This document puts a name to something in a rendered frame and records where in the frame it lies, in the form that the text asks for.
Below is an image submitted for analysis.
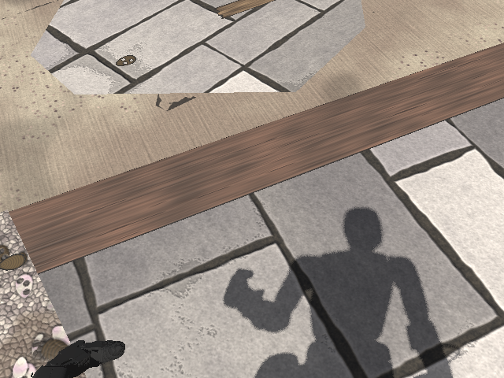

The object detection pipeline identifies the robot left hand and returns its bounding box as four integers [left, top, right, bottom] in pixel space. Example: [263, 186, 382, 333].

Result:
[31, 340, 125, 378]

